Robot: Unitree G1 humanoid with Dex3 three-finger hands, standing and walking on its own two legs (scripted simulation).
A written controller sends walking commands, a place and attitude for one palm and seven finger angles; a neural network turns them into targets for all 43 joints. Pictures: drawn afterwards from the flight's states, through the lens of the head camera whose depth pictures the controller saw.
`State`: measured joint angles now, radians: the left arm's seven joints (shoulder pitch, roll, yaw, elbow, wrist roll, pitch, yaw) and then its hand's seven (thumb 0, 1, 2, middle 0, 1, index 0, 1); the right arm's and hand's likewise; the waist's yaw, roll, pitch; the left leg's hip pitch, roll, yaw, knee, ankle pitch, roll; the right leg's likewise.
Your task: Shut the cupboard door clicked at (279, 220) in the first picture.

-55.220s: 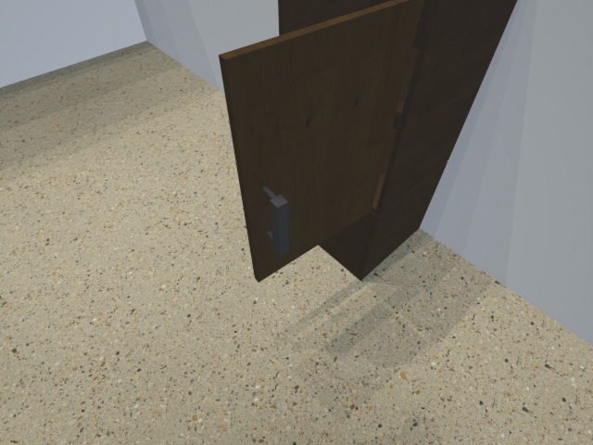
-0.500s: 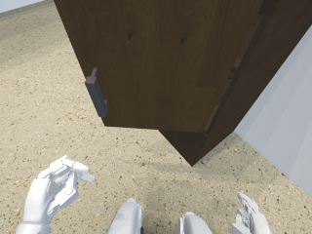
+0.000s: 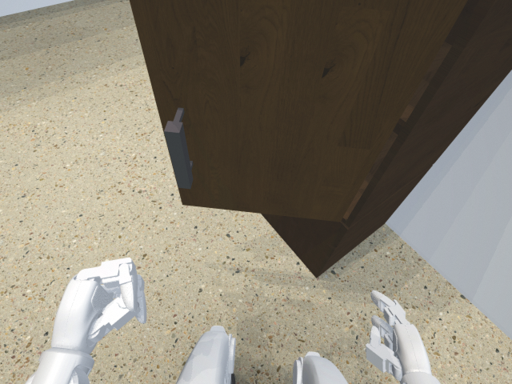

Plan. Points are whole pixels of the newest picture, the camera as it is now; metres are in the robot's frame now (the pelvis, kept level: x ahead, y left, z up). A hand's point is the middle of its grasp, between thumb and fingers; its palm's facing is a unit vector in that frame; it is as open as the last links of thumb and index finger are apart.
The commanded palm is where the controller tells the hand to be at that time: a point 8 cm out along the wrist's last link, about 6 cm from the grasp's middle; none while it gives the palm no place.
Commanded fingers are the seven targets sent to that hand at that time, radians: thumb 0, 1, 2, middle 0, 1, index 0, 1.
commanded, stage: raise the hand and make a fist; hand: left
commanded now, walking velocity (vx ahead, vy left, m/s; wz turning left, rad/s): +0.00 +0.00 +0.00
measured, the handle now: (182, 149) +0.51 +0.19 +0.02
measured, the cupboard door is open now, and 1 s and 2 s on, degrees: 48 48 48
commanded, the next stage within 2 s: bring the fist close to the handle in 0.54 s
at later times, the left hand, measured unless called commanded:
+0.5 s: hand (153, 294) +0.23 +0.17 +0.04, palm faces -0.01 -1.00 -0.03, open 3.1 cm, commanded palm +0.21 +0.22 +0.04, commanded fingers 0.00 0.90 0.90 -1.30 -1.50 -1.30 -1.50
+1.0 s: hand (174, 258) +0.28 +0.15 +0.04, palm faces -0.05 -1.00 -0.03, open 3.1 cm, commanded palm +0.27 +0.20 +0.04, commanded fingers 0.00 0.90 0.90 -1.30 -1.50 -1.30 -1.50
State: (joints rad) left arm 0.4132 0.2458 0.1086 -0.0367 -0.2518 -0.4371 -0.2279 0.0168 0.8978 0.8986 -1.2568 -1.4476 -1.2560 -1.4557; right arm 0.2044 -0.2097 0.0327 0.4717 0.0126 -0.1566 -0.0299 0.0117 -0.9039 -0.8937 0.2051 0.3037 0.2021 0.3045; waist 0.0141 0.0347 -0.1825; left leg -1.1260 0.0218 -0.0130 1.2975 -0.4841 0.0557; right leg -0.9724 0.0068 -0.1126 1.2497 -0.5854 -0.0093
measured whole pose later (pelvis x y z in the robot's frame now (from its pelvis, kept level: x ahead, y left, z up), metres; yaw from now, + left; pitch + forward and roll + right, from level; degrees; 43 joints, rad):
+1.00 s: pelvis +0.01 -0.02 -0.01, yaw +0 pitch +20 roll -3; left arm 0.15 0.24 0.11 0.14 -0.25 -0.42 -0.22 0.02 0.90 0.90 -1.30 -1.50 -1.30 -1.50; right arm 0.22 -0.24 0.01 0.53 0.02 -0.12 -0.04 0.01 -0.91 -0.89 0.20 0.30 0.20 0.30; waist 0.00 0.04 -0.19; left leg -1.16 0.03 -0.01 1.32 -0.50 0.03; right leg -1.03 0.02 -0.11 1.30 -0.62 -0.04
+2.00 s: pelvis +0.01 -0.02 +0.00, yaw -1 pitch +23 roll -2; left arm -0.35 0.25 0.21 0.70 -0.18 -0.55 -0.16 0.02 0.90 0.90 -1.30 -1.50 -1.30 -1.50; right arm 0.27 -0.25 -0.01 0.63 0.01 -0.01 0.00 0.01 -0.91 -0.89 0.20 0.30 0.20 0.30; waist -0.05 0.03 -0.18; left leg -1.19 0.04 0.02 1.28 -0.49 0.03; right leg -1.08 0.02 -0.07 1.28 -0.60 -0.03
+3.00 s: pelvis +0.00 -0.01 -0.03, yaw -2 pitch +27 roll -5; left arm -0.88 0.45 0.25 1.15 -0.12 -0.47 -0.35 0.02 0.90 0.90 -1.30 -1.50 -1.30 -1.50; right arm 0.32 -0.27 0.01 0.67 0.01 0.00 0.00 0.01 -0.91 -0.89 0.20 0.30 0.20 0.30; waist -0.16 0.05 -0.17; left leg -1.37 0.05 -0.01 1.38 -0.49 0.04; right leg -1.24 0.03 -0.10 1.35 -0.59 -0.03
